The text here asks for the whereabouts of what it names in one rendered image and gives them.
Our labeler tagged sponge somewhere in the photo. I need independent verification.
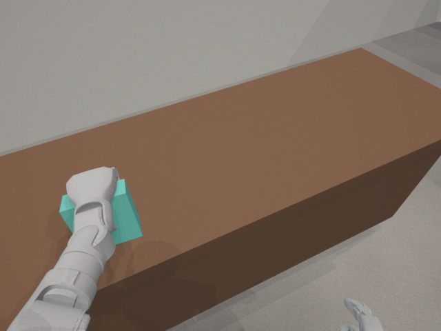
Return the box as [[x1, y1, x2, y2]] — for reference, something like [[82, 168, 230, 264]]
[[59, 179, 143, 245]]

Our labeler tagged left robot hand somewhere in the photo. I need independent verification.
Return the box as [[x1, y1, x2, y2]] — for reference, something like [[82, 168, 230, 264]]
[[66, 167, 121, 231]]

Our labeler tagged right robot hand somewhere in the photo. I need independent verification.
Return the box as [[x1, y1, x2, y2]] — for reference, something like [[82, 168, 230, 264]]
[[340, 298, 384, 331]]

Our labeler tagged table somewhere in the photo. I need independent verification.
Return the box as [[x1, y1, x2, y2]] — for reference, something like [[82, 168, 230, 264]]
[[0, 48, 441, 331]]

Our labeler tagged robot left forearm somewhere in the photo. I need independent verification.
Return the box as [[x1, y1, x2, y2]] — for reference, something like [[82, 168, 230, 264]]
[[7, 198, 116, 331]]

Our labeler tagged left robot upper arm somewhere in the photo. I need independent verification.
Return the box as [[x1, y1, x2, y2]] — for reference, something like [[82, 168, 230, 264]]
[[15, 300, 91, 331]]

